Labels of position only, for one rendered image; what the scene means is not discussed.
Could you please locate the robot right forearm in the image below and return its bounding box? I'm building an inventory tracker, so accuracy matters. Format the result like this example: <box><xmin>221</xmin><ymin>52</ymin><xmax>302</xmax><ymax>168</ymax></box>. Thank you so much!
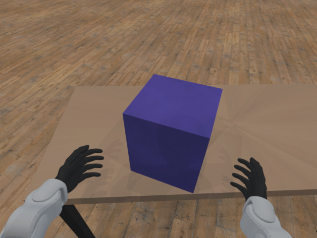
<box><xmin>240</xmin><ymin>196</ymin><xmax>292</xmax><ymax>238</ymax></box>

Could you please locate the left robot hand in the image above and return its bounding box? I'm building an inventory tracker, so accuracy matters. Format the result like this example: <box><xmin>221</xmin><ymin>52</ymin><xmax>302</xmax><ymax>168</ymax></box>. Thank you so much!
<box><xmin>55</xmin><ymin>145</ymin><xmax>104</xmax><ymax>193</ymax></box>

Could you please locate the carton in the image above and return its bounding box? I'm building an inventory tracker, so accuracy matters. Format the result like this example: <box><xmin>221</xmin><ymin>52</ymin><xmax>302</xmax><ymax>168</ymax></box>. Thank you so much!
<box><xmin>123</xmin><ymin>74</ymin><xmax>223</xmax><ymax>193</ymax></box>

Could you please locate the right robot hand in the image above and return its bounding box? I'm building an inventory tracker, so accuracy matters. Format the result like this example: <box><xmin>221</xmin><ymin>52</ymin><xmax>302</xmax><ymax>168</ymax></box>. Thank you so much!
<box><xmin>230</xmin><ymin>157</ymin><xmax>267</xmax><ymax>201</ymax></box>

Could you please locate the robot left forearm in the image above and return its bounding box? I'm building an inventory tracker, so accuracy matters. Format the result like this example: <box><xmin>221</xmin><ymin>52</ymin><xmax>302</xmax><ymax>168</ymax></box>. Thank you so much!
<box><xmin>0</xmin><ymin>178</ymin><xmax>68</xmax><ymax>238</ymax></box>

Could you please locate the table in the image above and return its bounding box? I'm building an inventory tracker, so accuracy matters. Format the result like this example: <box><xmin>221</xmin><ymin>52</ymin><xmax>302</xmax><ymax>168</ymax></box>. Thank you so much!
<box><xmin>23</xmin><ymin>84</ymin><xmax>317</xmax><ymax>238</ymax></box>

